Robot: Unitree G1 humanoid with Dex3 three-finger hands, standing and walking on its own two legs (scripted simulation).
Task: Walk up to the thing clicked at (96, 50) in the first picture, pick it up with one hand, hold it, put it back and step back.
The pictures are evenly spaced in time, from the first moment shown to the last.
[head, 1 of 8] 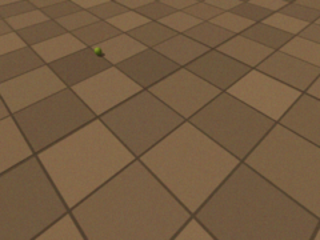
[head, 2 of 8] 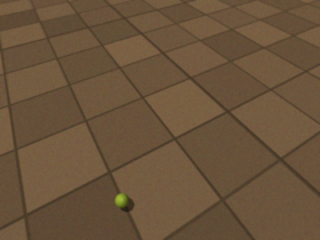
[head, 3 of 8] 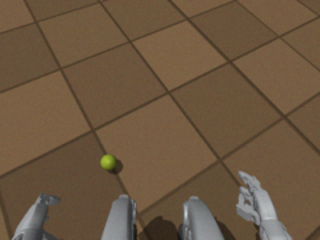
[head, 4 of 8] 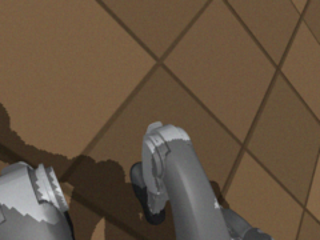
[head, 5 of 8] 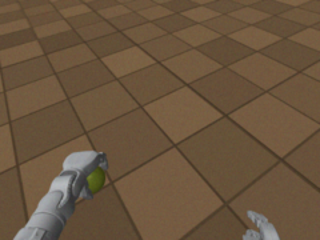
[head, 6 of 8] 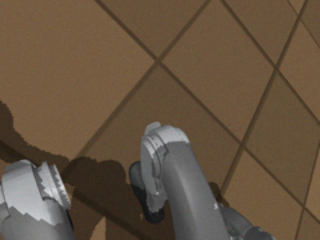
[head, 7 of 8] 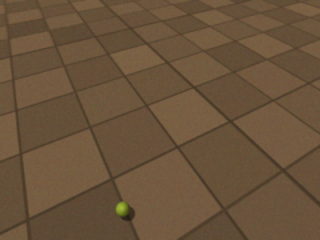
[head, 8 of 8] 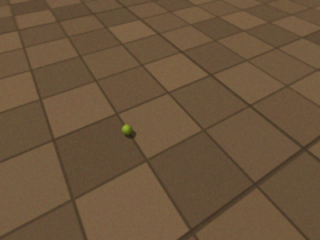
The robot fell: no
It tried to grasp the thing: yes
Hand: left
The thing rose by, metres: 0.68
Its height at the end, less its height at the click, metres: +0.00
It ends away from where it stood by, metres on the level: 0.01
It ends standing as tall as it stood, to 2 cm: yes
